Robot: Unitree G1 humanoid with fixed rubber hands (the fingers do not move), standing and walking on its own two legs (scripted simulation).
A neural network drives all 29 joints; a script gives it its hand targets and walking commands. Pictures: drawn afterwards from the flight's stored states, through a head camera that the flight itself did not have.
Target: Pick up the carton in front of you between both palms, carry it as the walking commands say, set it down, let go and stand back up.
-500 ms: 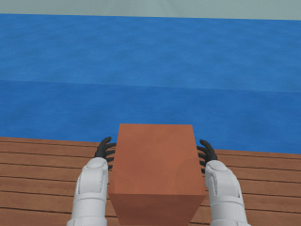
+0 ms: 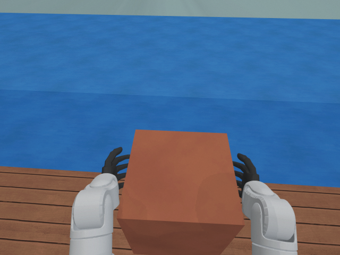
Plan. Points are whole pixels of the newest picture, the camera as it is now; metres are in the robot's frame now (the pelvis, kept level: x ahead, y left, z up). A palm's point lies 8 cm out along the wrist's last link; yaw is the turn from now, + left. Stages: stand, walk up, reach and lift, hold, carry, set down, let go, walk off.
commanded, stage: carry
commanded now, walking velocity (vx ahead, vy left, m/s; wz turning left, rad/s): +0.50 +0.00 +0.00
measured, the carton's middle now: (177, 196) +0.29 -0.01 +0.03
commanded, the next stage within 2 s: none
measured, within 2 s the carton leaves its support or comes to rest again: neither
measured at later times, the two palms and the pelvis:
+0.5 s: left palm (113, 111) +0.57 +0.20 +0.07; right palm (203, 112) +0.56 -0.10 +0.08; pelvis +0.29 +0.05 +0.00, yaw -1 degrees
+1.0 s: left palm (130, 63) +0.92 +0.19 +0.09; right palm (195, 64) +0.93 -0.11 +0.08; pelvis +0.55 +0.02 -0.01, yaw +1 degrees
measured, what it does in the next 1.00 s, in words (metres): walks ahead: left foot, then right foot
